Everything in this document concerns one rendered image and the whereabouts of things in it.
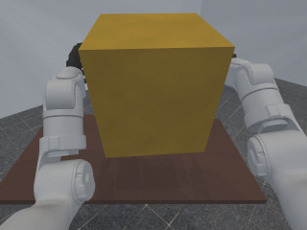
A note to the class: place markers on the robot left upper arm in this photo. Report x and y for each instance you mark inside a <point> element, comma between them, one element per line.
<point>61,187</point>

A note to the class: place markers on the carton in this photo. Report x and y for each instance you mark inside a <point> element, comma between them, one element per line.
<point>155,81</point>

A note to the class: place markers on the left robot hand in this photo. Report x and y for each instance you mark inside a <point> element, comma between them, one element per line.
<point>74,59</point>

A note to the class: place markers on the table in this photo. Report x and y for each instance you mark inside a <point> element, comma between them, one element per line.
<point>218,175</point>

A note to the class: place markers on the left robot forearm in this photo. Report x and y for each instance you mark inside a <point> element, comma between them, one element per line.
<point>62,113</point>

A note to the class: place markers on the right robot forearm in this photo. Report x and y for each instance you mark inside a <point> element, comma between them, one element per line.
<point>259,95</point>

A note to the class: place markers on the robot right upper arm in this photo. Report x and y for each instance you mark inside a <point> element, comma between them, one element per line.
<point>280,157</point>

